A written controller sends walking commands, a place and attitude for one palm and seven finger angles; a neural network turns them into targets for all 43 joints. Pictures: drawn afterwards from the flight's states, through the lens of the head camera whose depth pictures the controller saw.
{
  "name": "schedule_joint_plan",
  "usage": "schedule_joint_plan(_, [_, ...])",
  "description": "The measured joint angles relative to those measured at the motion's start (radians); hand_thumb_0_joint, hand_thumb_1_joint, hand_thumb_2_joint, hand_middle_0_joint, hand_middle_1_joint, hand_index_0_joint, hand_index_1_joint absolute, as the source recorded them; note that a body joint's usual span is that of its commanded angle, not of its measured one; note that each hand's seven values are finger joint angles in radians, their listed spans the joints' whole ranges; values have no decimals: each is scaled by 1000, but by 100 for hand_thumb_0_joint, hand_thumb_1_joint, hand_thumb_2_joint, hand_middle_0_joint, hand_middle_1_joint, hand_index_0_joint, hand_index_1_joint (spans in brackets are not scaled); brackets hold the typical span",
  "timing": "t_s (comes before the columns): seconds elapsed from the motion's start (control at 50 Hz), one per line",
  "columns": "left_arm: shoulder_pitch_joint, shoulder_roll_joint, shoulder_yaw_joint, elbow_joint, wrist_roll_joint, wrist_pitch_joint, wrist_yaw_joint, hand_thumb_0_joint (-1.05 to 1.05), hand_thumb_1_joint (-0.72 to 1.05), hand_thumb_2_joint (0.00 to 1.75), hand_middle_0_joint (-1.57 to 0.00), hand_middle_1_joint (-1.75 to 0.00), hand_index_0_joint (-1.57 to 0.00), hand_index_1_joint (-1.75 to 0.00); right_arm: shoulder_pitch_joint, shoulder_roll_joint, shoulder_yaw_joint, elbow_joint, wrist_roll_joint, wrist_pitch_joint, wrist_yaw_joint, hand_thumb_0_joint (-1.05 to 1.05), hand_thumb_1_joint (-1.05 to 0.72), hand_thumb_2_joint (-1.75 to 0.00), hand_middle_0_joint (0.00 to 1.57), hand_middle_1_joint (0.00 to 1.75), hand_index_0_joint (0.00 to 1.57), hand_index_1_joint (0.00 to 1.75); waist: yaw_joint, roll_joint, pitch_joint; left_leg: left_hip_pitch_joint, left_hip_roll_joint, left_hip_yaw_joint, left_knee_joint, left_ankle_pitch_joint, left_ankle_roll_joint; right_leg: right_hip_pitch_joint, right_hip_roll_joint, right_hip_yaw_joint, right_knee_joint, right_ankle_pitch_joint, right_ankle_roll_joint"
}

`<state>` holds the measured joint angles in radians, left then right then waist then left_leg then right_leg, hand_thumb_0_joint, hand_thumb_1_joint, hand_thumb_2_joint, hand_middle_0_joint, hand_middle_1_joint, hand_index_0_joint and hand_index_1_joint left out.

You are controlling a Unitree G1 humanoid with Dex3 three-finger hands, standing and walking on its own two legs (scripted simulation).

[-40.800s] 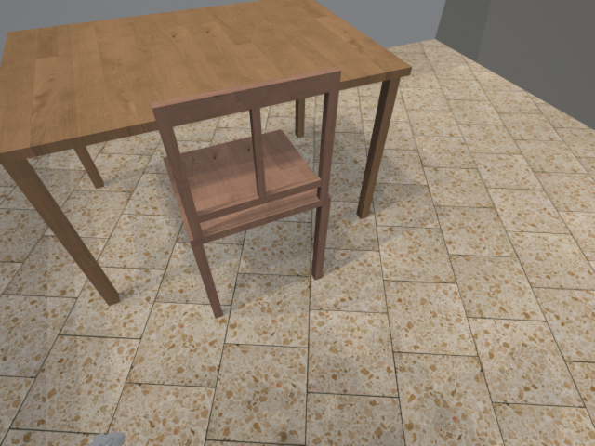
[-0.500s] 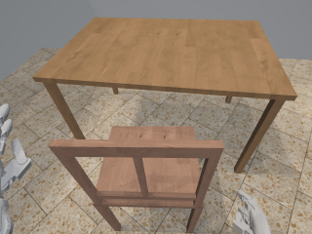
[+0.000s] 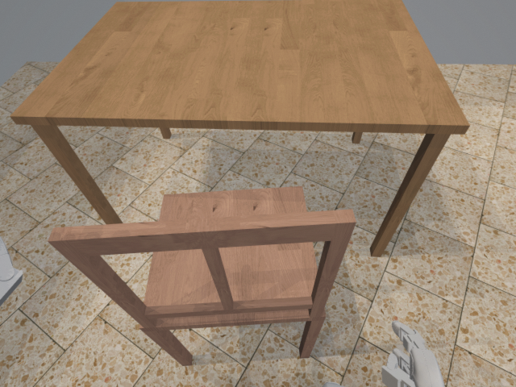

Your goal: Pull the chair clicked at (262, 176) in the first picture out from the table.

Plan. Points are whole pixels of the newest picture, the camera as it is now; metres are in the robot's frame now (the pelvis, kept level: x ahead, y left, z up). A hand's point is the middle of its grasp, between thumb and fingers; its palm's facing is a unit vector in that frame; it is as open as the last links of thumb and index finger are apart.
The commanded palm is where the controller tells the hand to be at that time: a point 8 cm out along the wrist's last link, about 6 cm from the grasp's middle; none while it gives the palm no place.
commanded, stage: step back with the hand held close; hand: left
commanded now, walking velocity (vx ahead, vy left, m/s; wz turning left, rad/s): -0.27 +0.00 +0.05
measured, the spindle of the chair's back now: (220, 279) +0.31 +0.10 -0.07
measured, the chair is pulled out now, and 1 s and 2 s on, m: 0.23 0.23 0.23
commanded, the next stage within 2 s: stop stepping back and stand still in 1.66 s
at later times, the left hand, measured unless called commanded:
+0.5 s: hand (7, 316) +0.16 +0.26 +0.17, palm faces +0.47 -0.71 -0.52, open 7.4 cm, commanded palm +0.09 +0.29 +0.19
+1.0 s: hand (15, 324) +0.15 +0.24 +0.18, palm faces +0.51 -0.73 -0.45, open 7.4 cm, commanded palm +0.07 +0.28 +0.19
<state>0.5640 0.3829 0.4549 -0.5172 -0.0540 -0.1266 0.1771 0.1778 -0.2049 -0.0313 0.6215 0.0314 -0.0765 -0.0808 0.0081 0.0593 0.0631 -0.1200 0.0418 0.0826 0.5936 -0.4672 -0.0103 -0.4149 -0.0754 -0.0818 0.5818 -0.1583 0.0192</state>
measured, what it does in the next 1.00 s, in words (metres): shifts its weight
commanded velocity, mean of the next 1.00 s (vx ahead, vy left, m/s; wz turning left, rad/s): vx -0.37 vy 0.00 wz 0.02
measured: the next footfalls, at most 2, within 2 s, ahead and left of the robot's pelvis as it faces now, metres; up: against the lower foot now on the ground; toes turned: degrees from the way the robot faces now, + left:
right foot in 1.34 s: -0.05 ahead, -0.18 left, +0.00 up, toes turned -3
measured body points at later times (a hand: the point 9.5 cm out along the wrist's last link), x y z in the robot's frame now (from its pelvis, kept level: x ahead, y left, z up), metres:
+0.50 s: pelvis -0.04 -0.01 +0.00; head -0.01 -0.02 +0.45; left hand +0.13 +0.29 +0.20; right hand +0.12 -0.26 -0.09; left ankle -0.09 +0.11 -0.72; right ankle +0.09 -0.14 -0.72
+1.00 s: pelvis -0.04 -0.03 -0.01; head -0.01 -0.03 +0.44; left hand +0.12 +0.28 +0.20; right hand +0.14 -0.26 -0.10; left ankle -0.09 +0.11 -0.72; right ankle +0.06 -0.14 -0.72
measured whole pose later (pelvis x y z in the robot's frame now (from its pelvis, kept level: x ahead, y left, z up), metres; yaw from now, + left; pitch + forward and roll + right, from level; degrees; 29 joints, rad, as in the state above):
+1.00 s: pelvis -0.04 -0.03 -0.01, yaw +4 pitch +2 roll +0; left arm 0.51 0.37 0.44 -0.57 -0.04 -0.17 0.18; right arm 0.17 -0.20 -0.04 0.63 0.01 -0.11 -0.06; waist 0.00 0.01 0.05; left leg -0.33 0.05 0.01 0.77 -0.47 -0.03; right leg -0.51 -0.04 -0.07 0.66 -0.18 -0.01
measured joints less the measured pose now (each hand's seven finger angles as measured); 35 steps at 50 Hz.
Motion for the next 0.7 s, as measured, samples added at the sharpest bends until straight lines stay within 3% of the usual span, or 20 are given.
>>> schedule_joint_plan(0.1, [-36,-35,-34,28,11,20,9,1,89,90,-21,-30,-21,-30,-15,-15,12,-13,-2,10,-9,2,-90,-90,20,30,20,30,4,-10,-12,-32,-6,4,21,11,3,-22,-5,6,-5,26,-3])
schedule_joint_plan(0.36, [-62,-16,-27,5,22,3,22,1,88,90,-21,-30,-21,-30,34,-28,24,-27,-7,-10,-5,1,-90,-90,20,30,20,30,13,-29,-36,-100,10,-17,74,15,1,-55,5,-15,-13,56,-24])
schedule_joint_plan(0.52, [-5,27,0,1,27,-9,22,1,88,90,-21,-30,-21,-30,45,-20,16,-32,-6,-5,-1,2,-90,-90,20,30,20,30,-18,-57,-23,-127,-13,-19,67,41,-4,-86,-3,13,-3,74,-13])
schedule_joint_plan(0.62, [-13,9,9,-27,20,-26,22,1,88,90,-21,-30,-21,-30,53,-6,11,-12,-9,-21,1,2,-90,-90,20,30,20,30,-4,-47,-26,-149,3,-33,132,-2,-14,-111,6,2,71,19,-28])
schedule_joint_plan(0.7, [-57,-15,-14,-48,25,-38,19,1,88,90,-21,-30,-21,-30,29,-13,11,7,-15,-18,8,2,-90,-90,20,30,20,30,1,-43,-22,-171,1,-43,131,5,-4,-117,3,-8,48,34,-31])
